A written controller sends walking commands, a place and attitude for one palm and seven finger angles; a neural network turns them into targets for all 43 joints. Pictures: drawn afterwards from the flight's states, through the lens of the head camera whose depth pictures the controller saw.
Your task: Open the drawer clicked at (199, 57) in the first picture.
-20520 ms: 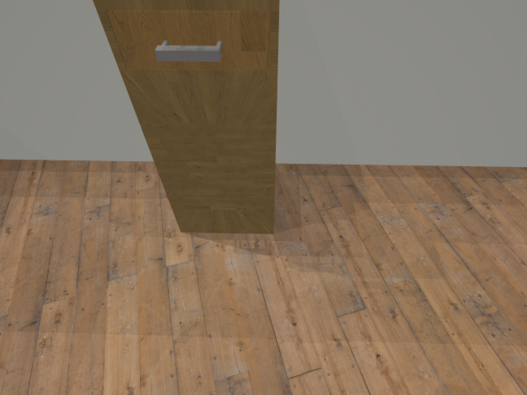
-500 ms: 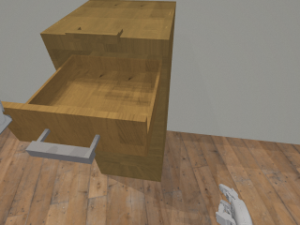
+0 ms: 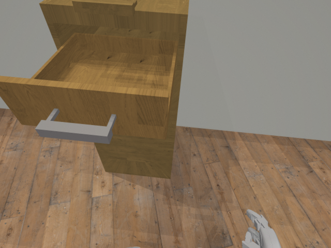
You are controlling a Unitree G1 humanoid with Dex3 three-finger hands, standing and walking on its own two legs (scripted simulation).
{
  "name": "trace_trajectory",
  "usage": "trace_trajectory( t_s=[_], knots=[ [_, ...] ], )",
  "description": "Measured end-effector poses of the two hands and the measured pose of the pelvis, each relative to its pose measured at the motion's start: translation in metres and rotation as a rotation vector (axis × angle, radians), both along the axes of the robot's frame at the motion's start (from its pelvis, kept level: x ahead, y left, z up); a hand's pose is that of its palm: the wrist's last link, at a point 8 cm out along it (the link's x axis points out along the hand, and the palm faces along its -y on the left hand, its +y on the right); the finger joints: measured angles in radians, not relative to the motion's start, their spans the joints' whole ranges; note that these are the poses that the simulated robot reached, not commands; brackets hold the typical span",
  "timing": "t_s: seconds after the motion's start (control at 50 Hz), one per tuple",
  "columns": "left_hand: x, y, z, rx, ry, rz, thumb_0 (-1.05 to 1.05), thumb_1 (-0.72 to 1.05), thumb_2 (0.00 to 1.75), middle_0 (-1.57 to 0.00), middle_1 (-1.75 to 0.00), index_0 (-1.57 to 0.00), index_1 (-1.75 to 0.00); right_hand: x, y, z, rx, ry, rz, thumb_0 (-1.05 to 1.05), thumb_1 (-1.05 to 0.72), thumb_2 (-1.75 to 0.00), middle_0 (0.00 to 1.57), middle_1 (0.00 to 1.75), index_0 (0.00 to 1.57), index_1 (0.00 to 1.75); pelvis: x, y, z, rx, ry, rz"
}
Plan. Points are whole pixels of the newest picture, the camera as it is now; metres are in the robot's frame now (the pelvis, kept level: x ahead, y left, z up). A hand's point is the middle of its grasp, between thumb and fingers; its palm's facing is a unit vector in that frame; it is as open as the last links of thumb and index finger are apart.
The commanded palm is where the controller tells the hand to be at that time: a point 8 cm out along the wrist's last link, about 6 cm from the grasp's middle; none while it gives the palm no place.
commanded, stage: step back with the hand held close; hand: left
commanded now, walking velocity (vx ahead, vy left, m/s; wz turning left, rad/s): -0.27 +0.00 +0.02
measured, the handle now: (79, 123) +0.34 +0.22 +0.13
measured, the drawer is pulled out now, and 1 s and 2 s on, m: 0.30 0.30 0.30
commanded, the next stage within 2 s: stop stepping back and stand still in 0.52 s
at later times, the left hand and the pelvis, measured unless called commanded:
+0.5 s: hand out of the picture +0.12 +0.20 +0.32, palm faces +0.57 -0.73 -0.37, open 7.4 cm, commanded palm +0.04 +0.26 +0.32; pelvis -0.09 -0.02 +0.01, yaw -1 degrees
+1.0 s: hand out of the picture -0.03 +0.23 +0.35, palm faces +0.63 -0.69 -0.36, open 7.4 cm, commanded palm -0.08 +0.27 +0.32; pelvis -0.22 -0.01 +0.02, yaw +0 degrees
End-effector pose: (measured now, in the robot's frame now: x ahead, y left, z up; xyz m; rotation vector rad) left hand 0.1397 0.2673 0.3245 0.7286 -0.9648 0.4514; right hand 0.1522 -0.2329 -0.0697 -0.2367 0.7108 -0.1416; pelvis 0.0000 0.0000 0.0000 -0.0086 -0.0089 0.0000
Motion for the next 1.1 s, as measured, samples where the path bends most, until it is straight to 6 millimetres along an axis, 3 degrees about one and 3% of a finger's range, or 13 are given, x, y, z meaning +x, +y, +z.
trace_trajectory(
  t_s=[0.22,0.36,0.44,0.54,0.62,0.74,0.84,0.92,1.02,1.1],
  knots=[
    [-0.022,0.008,-0.004,-0.055,-0.042,-0.036,0.0,0.88,0.9,-0.21,-0.3,-0.21,-0.3,-0.05,-0.006,-0.01,-0.013,0.017,-0.038,0.02,-0.9,-0.9,0.2,0.3,0.21,0.3,-0.039,0.006,-0.007,-0.02,-0.018,0.007],
    [-0.049,-0.001,0.007,-0.036,-0.039,-0.017,0.0,0.88,0.89,-0.21,-0.3,-0.21,-0.3,-0.078,-0.001,-0.011,0.054,0.028,-0.038,0.02,-0.9,-0.9,0.2,0.3,0.2,0.3,-0.062,-0.008,-0.001,-0.033,0.018,-0.008],
    [-0.059,-0.018,0.002,-0.035,-0.007,-0.048,0.0,0.89,0.9,-0.21,-0.3,-0.21,-0.3,-0.086,-0.006,-0.016,0.079,0.033,-0.005,0.02,-0.9,-0.9,0.2,0.3,0.21,0.3,-0.081,-0.017,-0.002,-0.018,0.038,-0.031],
    [-0.065,-0.022,0.003,0.005,0.116,-0.067,0.0,0.88,0.89,-0.21,-0.3,-0.21,-0.3,-0.103,-0.014,0.004,0.049,0.066,-0.023,0.02,-0.9,-0.9,0.2,0.3,0.21,0.3,-0.098,-0.018,0.018,0.02,0.04,-0.021],
    [-0.078,-0.016,-0.004,0.042,0.185,-0.074,0.0,0.88,0.89,-0.22,-0.3,-0.21,-0.3,-0.11,-0.019,0.022,-0.019,0.026,-0.031,0.02,-0.9,-0.9,0.2,0.3,0.21,0.3,-0.111,-0.011,0.021,0.018,0.067,-0.028],
    [-0.116,-0.009,-0.01,0.075,0.157,-0.127,0.0,0.88,0.89,-0.22,-0.3,-0.22,-0.3,-0.13,-0.014,0.031,-0.073,-0.001,-0.03,0.02,-0.91,-0.9,0.2,0.3,0.2,0.3,-0.146,0.001,0.016,-0.009,0.06,-0.019],
    [-0.163,-0.011,0.011,0.12,0.079,-0.105,0.01,0.88,0.89,-0.22,-0.3,-0.22,-0.3,-0.161,0.003,0.036,-0.023,-0.031,0.009,0.01,-0.91,-0.9,0.2,0.3,0.2,0.3,-0.173,-0.001,0.021,-0.034,0.033,-0.014],
    [-0.195,-0.009,0.022,0.106,0.012,-0.055,0.0,0.88,0.89,-0.22,-0.3,-0.22,-0.3,-0.186,0.01,0.026,0.032,-0.041,0.016,0.01,-0.9,-0.9,0.2,0.3,0.21,0.3,-0.193,-0.007,0.016,-0.015,0.021,-0.018],
    [-0.214,0.005,0.023,-0.031,0.021,-0.005,0.0,0.88,0.89,-0.22,-0.3,-0.21,-0.3,-0.222,0.003,0.014,0.044,0.021,0.006,0.01,-0.9,-0.9,0.2,0.3,0.21,0.3,-0.219,-0.011,0.018,-0.004,0.002,-0.008],
    [-0.227,0.01,0.009,-0.121,0.054,-0.016,0.0,0.88,0.89,-0.21,-0.3,-0.21,-0.3,-0.251,-0.01,0.015,0.006,0.06,-0.021,0.02,-0.9,-0.9,0.2,0.3,0.21,0.3,-0.231,-0.008,0.021,0.012,0.007,-0.008]
  ],
)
